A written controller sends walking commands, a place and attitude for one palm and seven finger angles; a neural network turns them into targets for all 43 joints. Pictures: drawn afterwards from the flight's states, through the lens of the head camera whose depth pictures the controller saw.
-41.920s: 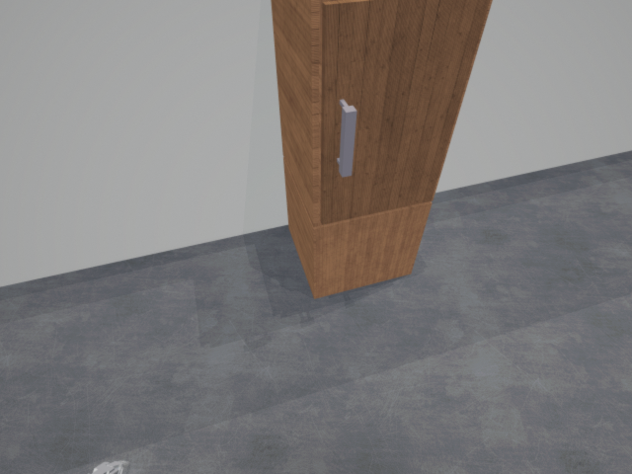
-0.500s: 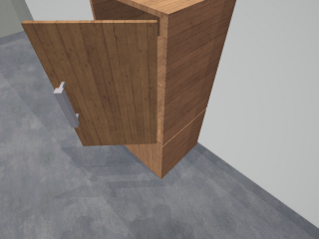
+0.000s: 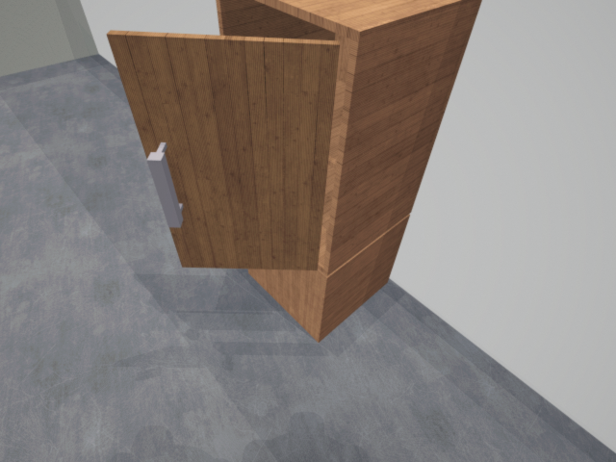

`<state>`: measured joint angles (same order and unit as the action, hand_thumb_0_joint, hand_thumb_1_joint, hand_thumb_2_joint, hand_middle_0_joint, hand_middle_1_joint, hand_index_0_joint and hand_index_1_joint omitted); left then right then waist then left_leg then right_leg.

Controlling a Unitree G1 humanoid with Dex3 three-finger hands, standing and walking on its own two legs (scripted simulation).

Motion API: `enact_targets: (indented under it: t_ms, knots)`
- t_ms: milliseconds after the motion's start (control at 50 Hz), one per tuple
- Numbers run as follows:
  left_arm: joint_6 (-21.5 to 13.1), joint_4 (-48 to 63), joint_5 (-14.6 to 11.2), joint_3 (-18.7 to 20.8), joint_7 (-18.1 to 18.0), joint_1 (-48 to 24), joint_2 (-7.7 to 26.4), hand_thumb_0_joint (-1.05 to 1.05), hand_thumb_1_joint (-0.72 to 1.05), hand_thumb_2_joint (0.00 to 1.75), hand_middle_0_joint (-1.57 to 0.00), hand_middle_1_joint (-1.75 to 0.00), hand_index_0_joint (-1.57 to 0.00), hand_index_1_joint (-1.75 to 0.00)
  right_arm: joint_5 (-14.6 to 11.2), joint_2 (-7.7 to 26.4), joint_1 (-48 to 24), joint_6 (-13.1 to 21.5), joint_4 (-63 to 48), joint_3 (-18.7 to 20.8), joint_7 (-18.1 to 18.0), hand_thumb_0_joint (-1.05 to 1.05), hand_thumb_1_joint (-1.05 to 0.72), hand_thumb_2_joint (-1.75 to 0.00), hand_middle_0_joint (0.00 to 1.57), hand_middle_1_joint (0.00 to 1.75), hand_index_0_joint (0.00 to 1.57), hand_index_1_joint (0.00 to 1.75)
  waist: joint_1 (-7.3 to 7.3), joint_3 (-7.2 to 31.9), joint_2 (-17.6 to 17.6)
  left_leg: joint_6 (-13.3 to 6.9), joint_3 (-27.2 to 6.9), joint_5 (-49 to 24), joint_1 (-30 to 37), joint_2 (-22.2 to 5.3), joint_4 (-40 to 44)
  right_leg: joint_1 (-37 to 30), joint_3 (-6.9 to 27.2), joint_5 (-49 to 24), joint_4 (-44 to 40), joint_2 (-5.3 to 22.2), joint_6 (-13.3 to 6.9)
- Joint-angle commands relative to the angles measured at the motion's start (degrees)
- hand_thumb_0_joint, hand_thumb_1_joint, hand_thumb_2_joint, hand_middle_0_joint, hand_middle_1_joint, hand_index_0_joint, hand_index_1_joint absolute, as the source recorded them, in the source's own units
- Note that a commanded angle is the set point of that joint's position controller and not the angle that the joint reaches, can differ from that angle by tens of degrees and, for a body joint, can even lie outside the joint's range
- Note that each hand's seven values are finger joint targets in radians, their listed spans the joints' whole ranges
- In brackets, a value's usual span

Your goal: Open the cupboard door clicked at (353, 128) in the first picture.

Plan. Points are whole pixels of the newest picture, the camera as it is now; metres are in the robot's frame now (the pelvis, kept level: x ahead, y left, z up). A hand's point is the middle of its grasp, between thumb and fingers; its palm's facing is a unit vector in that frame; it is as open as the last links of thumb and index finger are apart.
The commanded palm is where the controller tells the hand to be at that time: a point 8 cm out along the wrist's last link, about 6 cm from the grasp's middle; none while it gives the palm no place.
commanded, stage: shuffle to correct the standing spot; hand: left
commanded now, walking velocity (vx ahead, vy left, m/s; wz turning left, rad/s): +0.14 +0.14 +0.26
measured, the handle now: (169, 186) +0.62 +0.33 -0.03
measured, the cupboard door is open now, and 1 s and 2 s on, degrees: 47 47 47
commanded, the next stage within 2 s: come to a stop and stand still in 0.56 s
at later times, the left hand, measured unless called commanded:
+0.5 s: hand out of the picture +0.03 +0.21 -0.15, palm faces +0.15 -0.97 -0.21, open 7.3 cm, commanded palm none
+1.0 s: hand out of the picture +0.11 +0.29 -0.17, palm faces +0.09 -0.97 -0.21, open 7.3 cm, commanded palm none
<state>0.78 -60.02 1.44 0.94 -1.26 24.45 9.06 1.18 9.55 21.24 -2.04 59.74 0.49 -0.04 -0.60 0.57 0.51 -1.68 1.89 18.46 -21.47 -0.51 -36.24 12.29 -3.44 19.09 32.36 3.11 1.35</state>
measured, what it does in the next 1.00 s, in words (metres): steps to the left: right foot, then left foot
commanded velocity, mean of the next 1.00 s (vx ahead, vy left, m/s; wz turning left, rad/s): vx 0.05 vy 0.03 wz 0.04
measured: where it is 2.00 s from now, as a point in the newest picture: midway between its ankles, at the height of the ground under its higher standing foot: outside the picture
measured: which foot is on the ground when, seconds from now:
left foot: down 0.00-0.36, up 0.38-0.68, down 0.70-1.00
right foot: down 0.00-0.08, up 0.10-0.34, down 0.36-0.68, up 0.70-0.94, down 0.96-1.00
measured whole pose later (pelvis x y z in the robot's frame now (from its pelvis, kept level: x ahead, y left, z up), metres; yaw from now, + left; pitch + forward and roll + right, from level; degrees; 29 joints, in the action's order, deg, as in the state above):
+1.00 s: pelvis +0.09 +0.10 +0.00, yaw +4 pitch -1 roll +1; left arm 0.7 -57.4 1.5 1.6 -0.9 14.9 9.8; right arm 1.1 8.9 13.0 -0.5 58.5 1.1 -2.1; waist -0.2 -2.6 1.0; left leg 0.4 5.8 13.9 -17.8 -2.4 -32.6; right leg 18.6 -4.1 14.0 34.5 0.5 -2.0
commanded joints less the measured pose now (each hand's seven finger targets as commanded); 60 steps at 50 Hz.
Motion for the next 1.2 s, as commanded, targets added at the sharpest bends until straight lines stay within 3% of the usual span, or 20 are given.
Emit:
enact_targets:
  t_ms: [0, 20, 60, 100, 200, 300, 340, 360, 440, 620, 640, 660, 700, 820, 920, 1000, 1060, 1080, 1120, 1180]
  knots:
    - [-1.0, 3.7, 0.2, 3.4, -0.9, -2.0, 10.9, 0.0, 0.9, 0.9, -0.2, -0.3, -0.2, -0.3, -0.1, 4.0, 0.5, 1.8, -4.5, 1.4, 0.2, 0.0, -0.9, -0.9, 0.2, 0.3, 0.2, 0.3, 1.72, -7.1, 8.5, 0.1, 1.4, 2.3, 3.0, 0.0, 1.8, 10.7, 11.5, 17.1, -14.8, 13.4, -7.5]
    - [-0.8, 3.8, 0.2, 3.3, -0.7, -2.4, 9.8, 0.0, 0.9, 0.9, -0.2, -0.3, -0.2, -0.3, -0.2, 4.6, 2.6, 2.1, -3.8, 1.4, 0.1, 0.0, -0.9, -0.9, 0.2, 0.3, 0.2, 0.3, 2.5, -6.6, 3.5, -0.3, 0.2, 2.9, 6.9, -0.2, 6.7, 12.3, 7.1, 15.2, -9.0, 9.9, -6.1]
    - [-0.1, 4.5, 0.0, 2.7, -0.2, -1.5, 5.3, 0.0, 0.9, 0.9, -0.2, -0.3, -0.2, -0.3, 0.6, 10.7, 7.2, 2.2, -3.0, 2.7, -0.3, 0.0, -0.9, -0.9, 0.2, 0.3, 0.2, 0.3, 3.08, -6.3, -18.7, -6.5, -21.8, 15.2, 8.7, -12.5, 21.3, 19.2, -5.0, 16.7, 14.2, -1.5, -2.5]
    - [-1.0, 5.4, 0.3, 1.7, 0.1, -4.8, 3.1, 0.0, 0.9, 0.9, -0.2, -0.3, -0.2, -0.3, 0.3, 9.9, 6.3, 2.6, -2.9, 2.5, -0.7, 0.0, -0.9, -0.9, 0.2, 0.3, 0.2, 0.3, 2.73, -6.8, -10.5, -12.2, -28.6, 21.7, 4.0, -15.7, 26.8, 21.7, 0.5, 13.2, 30.8, -0.2, -4.4]
    - [-1.4, 3.6, -0.1, 1.4, 0.6, -2.9, 1.6, 0.0, 0.9, 0.9, -0.2, -0.3, -0.2, -0.3, 0.3, 7.5, -0.2, 3.7, -3.8, 1.7, -0.9, 0.0, -0.9, -0.9, 0.2, 0.3, 0.2, 0.3, 0.06, -2.0, -6.2, -11.3, -16.6, 3.1, 2.1, -11.6, 24.3, 12.4, -0.9, 7.8, 20.2, 0.7, -3.0]
    - [-1.9, 2.0, 0.1, 1.8, 0.2, 4.1, 1.9, 0.0, 0.9, 0.9, -0.2, -0.3, -0.2, -0.3, 0.1, 7.7, -2.5, 2.7, -4.6, 2.0, -0.6, 0.0, -0.9, -0.9, 0.2, 0.3, 0.2, 0.3, -3.81, -2.1, -0.7, -7.7, -12.1, 11.9, -8.6, -7.8, 17.1, -8.4, -1.0, 1.6, -4.3, -0.8, -3.4]
    - [-2.4, 2.1, 0.9, 4.1, -0.9, 8.3, 10.5, 0.0, 0.9, 0.9, -0.2, -0.3, -0.2, -0.3, -0.3, 3.6, -5.0, 2.5, -7.8, 1.9, 0.1, 0.0, -0.9, -0.9, 0.2, 0.3, 0.2, 0.3, -6.13, -6.2, 18.2, -0.1, 1.4, 13.0, -27.2, 3.5, -10.8, -14.5, 33.4, 23.6, -25.7, 25.2, -12.7]
    - [-2.5, 3.0, 0.0, 4.3, -1.2, 4.9, 11.1, 0.0, 0.9, 0.9, -0.2, -0.3, -0.2, -0.3, 0.9, 6.4, -7.2, 2.0, -8.0, 2.7, 0.4, 0.0, -0.9, -0.9, 0.2, 0.3, 0.2, 0.3, -3.83, -8.7, 8.6, 0.2, -3.0, 9.1, -24.1, 0.0, -20.6, -5.4, 34.7, 22.9, -28.4, 27.4, -14.9]
    - [-4.5, 4.8, 0.0, 3.0, -0.7, -4.1, 7.2, 0.0, 0.9, 0.9, -0.2, -0.3, -0.2, -0.3, 0.5, 4.9, -4.2, 1.3, -5.9, 2.8, 2.0, 0.0, -0.9, -0.9, 0.2, 0.3, 0.2, 0.3, 1.13, -8.2, 9.9, 1.6, -1.7, -5.8, -16.7, -2.9, -25.1, 1.6, 10.9, 1.6, -24.7, 15.4, -9.3]
    - [-2.7, 2.8, 0.6, 4.2, 0.5, -1.3, 11.7, 0.0, 0.9, 0.9, -0.2, -0.3, -0.2, -0.3, -0.3, 4.2, -2.9, 3.8, -6.3, 2.0, 1.7, 0.0, -0.9, -0.9, 0.2, 0.3, 0.2, 0.3, 0.29, -1.9, 8.7, 2.1, 7.4, -5.8, 10.2, 0.9, 9.0, 4.0, 2.1, -3.1, -10.1, 11.0, -6.5]
    - [-2.2, 2.8, 0.5, 3.7, 0.8, -0.4, 9.7, 0.0, 0.9, 0.9, -0.2, -0.3, -0.2, -0.3, -0.2, 6.9, 1.0, 4.0, -5.0, 2.5, 1.0, 0.0, -0.9, -0.9, 0.2, 0.3, 0.2, 0.3, 1.48, 0.5, 2.7, 1.7, 5.6, -4.6, 17.5, -1.1, 11.6, 7.3, 0.1, -0.6, -2.1, 8.5, -5.2]
    - [-1.6, 4.3, 0.3, 3.1, 1.0, 0.0, 5.9, 0.0, 0.9, 0.9, -0.2, -0.3, -0.2, -0.3, 0.4, 12.1, 5.0, 4.3, -4.8, 3.8, 0.4, 0.0, -0.9, -0.9, 0.2, 0.3, 0.2, 0.3, 3.0, 2.2, -10.9, -2.7, -11.2, -6.2, 24.1, -13.2, 14.9, 18.4, -5.0, 9.6, 12.1, 2.2, -2.3]
    - [-2.0, 7.6, 0.2, 1.7, 0.6, -3.6, 3.2, 0.0, 0.9, 0.9, -0.2, -0.3, -0.2, -0.3, 0.9, 14.6, 7.4, 3.4, -4.9, 3.8, -0.5, 0.0, -0.9, -0.9, 0.2, 0.3, 0.2, 0.3, 3.99, -0.2, -8.1, -12.6, -23.9, -6.8, 14.8, -23.7, 21.8, 23.7, -0.3, 16.8, 30.0, 0.9, -3.0]
    - [-0.5, 1.1, -0.7, 0.5, 0.3, -0.7, 2.3, 0.0, 0.9, 0.9, -0.2, -0.3, -0.2, -0.3, 0.3, 8.0, -5.1, 4.3, -3.9, 1.4, -2.4, 0.0, -0.9, -0.9, 0.2, 0.3, 0.2, 0.3, -0.28, 2.9, -7.7, -7.9, -5.8, -41.7, 9.0, -16.1, 15.6, 7.0, 0.8, 4.1, 12.3, 0.3, -0.4]
    - [0.0, 2.7, -0.1, 1.7, 0.4, -0.3, 4.7, 0.0, 0.9, 0.9, -0.2, -0.3, -0.2, -0.3, 0.0, 8.3, -6.0, 2.4, -3.6, 2.8, -2.6, 0.0, -0.9, -0.9, 0.2, 0.3, 0.2, 0.3, -1.07, 0.2, -4.5, -4.6, -5.8, -23.2, 1.9, -13.6, 11.5, -1.7, 2.5, -8.8, -3.2, -0.3, -1.8]
    - [-0.9, 5.0, -0.1, 2.0, -0.3, -4.7, 9.0, 0.0, 0.9, 0.9, -0.2, -0.3, -0.2, -0.3, -0.5, 2.3, -4.8, 0.5, -3.3, 1.9, -2.0, 0.0, -0.9, -0.9, 0.2, 0.3, 0.2, 0.3, 0.33, 0.3, 12.6, 1.7, 1.9, 8.0, 2.2, -1.3, -5.4, 4.9, 14.8, -21.2, -14.6, 12.8, -10.0]
    - [-1.0, 5.7, -0.2, 1.6, -0.8, -9.5, 7.1, 0.0, 0.9, 0.9, -0.2, -0.3, -0.2, -0.3, -0.6, 0.9, -3.0, 0.5, -1.2, 1.5, -1.6, 0.0, -0.9, -0.9, 0.2, 0.3, 0.2, 0.3, 1.9, -0.3, 7.9, 1.6, 0.1, 6.1, 3.8, -1.6, -8.2, 5.7, 11.4, -15.7, -15.3, 10.0, -11.8]
    - [-0.8, 6.3, 0.8, 2.2, -3.0, -6.5, 10.9, 0.0, 0.9, 0.9, -0.2, -0.3, -0.2, -0.3, -0.4, 7.0, -5.0, 1.0, -4.4, 3.2, -1.3, 0.0, -0.9, -0.9, 0.2, 0.3, 0.2, 0.3, 1.33, 2.5, 3.3, 3.2, 3.1, 7.9, 2.8, 0.0, -12.3, 1.1, 19.9, -30.9, -13.5, 12.2, -10.4]
    - [-0.9, 9.5, 0.3, 2.3, -2.6, -9.4, 11.7, 0.0, 0.9, 0.9, -0.2, -0.3, -0.2, -0.3, -0.4, 3.5, -4.8, 1.3, -6.7, 2.2, -0.8, 0.0, -0.9, -0.9, 0.2, 0.3, 0.2, 0.3, 1.91, 3.1, -2.9, 1.7, 1.4, 7.1, 3.6, -0.9, -4.4, 2.1, 14.6, -12.6, -10.8, 9.8, -12.5]
    - [-1.2, 8.7, -0.6, 1.1, -1.8, -9.4, 7.2, 0.0, 0.9, 0.9, -0.2, -0.3, -0.2, -0.3, 0.0, 4.2, 0.5, 2.4, -5.5, 1.4, -0.9, 0.0, -0.9, -0.9, 0.2, 0.3, 0.2, 0.3, 2.5, -2.7, -5.1, -0.9, -4.6, -4.1, 7.3, -5.1, 14.2, 6.6, 7.8, -4.3, -4.5, 3.0, -6.2]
